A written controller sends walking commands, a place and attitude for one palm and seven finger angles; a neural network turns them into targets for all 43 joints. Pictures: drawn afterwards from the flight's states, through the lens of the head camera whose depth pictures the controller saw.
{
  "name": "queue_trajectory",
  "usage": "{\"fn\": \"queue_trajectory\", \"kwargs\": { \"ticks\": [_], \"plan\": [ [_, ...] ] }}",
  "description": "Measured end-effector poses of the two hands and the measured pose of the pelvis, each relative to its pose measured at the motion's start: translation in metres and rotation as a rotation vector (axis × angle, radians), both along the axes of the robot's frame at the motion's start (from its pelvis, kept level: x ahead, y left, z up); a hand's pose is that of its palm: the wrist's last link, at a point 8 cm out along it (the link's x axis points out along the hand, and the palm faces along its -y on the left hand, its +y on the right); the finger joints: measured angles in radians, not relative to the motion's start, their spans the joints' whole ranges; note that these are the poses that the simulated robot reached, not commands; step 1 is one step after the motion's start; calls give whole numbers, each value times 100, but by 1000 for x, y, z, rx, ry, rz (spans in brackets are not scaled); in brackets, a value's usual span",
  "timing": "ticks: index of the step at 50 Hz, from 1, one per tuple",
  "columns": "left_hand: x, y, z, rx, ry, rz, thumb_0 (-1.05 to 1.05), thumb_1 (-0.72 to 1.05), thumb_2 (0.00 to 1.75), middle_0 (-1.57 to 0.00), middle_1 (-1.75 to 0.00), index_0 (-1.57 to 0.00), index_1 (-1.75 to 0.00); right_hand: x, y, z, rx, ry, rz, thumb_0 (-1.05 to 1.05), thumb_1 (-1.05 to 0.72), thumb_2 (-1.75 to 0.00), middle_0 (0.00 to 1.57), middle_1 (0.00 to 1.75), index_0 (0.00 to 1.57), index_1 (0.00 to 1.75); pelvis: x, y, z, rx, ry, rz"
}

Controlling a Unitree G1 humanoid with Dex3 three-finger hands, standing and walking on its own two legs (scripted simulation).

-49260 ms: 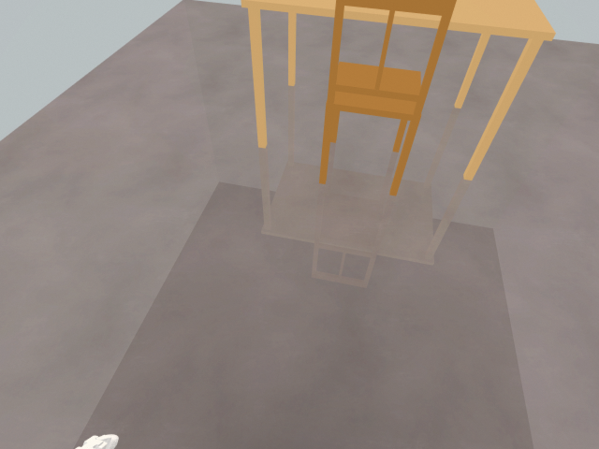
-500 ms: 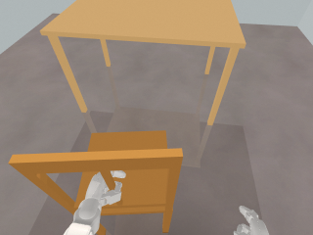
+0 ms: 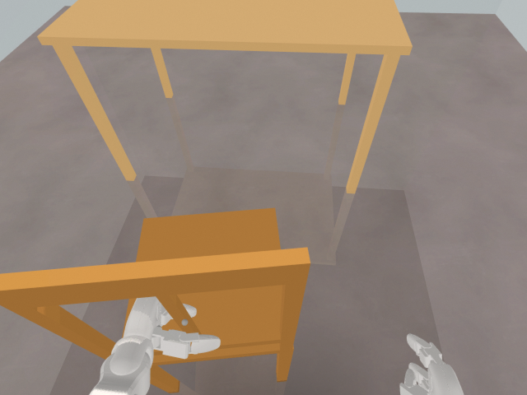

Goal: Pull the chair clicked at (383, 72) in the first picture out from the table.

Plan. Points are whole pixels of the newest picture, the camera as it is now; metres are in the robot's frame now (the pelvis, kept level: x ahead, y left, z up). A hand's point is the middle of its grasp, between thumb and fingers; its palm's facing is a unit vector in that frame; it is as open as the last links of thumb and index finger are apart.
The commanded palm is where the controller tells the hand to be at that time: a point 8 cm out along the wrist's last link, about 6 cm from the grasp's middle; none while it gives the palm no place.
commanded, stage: open the thumb and straighten the fingers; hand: left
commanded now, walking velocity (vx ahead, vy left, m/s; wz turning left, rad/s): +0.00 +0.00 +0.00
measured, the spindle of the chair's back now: (184, 321) +0.25 +0.14 -0.07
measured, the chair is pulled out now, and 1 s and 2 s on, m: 0.65 0.65 0.65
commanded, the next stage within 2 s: draw the fingers out of the gap in 0.38 s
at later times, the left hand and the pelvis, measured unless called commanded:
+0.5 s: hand (180, 326) +0.24 +0.14 -0.04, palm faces -0.01 -0.99 -0.16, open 17.4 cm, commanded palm +0.21 +0.19 -0.02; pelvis +0.03 +0.00 -0.02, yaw +2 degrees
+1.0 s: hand (169, 385) +0.16 +0.14 -0.04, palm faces +0.01 -0.99 -0.16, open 17.5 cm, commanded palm +0.13 +0.19 -0.02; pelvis +0.01 +0.00 -0.03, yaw +2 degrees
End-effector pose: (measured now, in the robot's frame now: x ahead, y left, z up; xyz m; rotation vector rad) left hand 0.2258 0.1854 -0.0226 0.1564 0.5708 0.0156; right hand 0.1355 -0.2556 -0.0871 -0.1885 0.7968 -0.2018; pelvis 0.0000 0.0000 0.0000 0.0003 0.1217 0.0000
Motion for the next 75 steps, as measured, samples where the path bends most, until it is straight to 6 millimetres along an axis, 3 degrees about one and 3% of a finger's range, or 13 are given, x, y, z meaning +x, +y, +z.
{"fn": "queue_trajectory", "kwargs": {
  "ticks": [8, 17, 23, 29, 43, 69, 75],
  "plan": [
    [2, -3, 1, -4, 10, 1, -1, -46, 24, -28, -86, -30, -88, 30, 10, -4, -1, -57, 39, 1, -90, -90, 20, 30, 20, 30, 14, 2, -9, -4, 35, 13],
    [-1, 6, -2, 12, 29, 27, -1, -53, 21, -10, -29, -10, -29, 56, 18, -5, 0, -89, 72, 1, -90, -90, 20, 30, 21, 30, 25, 0, -16, -9, 57, 24],
    [-5, 6, 0, 10, 27, 22, -1, -54, 20, -3, -10, -3, -10, 62, 18, -6, -10, -93, 75, 1, -90, -90, 20, 30, 21, 30, 29, 0, -19, -14, 63, 32],
    [-15, 7, 0, 9, 39, 31, -1, -54, 20, -1, -3, -1, -3, 59, 15, -7, -16, -85, 51, 1, -90, -90, 20, 30, 21, 30, 30, 0, -20, -13, 67, 29],
    [-72, 5, 2, 5, 54, 45, -1, -54, 20, 0, 0, 0, 0, 57, 20, -7, -15, -136, 42, 1, -90, -90, 20, 30, 21, 30, 21, 0, -27, -19, 65, 37],
    [-132, 3, 4, -9, 88, 63, -1, -54, 20, 0, 0, 0, 0, 60, 22, -5, -5, -217, 17, 1, -90, -90, 20, 30, 21, 30, 11, -1, -38, -28, 72, 37],
    [-126, 8, 26, -99, -140, 142, -2, -54, 20, 0, 0, -1, 0, 62, 25, -11, -8, -232, 37, 1, -90, -90, 20, 30, 21, 30, 8, -2, -45, -35, 82, 43]
  ]
}}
